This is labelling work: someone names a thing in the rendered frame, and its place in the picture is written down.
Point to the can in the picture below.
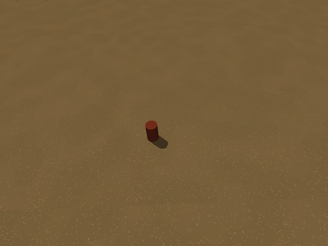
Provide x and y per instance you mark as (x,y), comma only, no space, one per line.
(152,131)

